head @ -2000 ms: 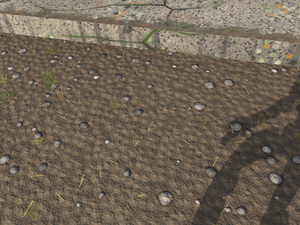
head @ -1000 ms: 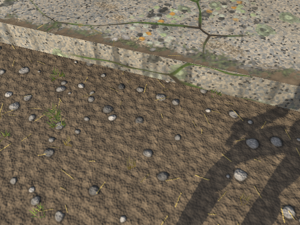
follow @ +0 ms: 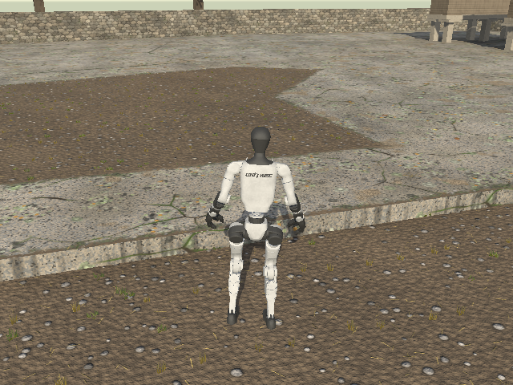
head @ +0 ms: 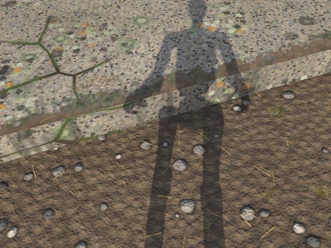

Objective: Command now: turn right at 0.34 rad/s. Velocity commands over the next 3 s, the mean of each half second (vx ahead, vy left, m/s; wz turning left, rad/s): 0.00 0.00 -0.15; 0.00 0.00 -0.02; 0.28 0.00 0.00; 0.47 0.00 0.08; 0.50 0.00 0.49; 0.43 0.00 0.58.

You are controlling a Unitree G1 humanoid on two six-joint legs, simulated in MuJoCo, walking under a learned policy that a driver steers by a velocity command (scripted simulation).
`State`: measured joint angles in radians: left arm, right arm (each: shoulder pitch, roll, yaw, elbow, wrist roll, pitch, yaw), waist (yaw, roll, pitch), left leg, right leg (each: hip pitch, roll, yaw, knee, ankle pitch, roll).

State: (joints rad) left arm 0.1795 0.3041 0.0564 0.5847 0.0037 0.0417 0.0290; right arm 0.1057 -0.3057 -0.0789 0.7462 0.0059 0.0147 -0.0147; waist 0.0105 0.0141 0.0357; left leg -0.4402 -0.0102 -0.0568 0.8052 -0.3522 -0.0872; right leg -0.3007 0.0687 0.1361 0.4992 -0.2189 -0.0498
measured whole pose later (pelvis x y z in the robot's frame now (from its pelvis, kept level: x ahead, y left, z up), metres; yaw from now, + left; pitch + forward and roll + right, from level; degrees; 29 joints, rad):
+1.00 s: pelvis +0.02 +0.04 +0.00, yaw -3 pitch -2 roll +0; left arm 0.22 0.23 0.05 0.83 0.01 0.02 0.04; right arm 0.20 -0.24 -0.01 0.92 0.00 -0.02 -0.01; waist -0.01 0.00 0.04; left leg -0.17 -0.02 -0.01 0.50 -0.30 0.02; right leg -0.20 0.04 0.12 0.50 -0.26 0.01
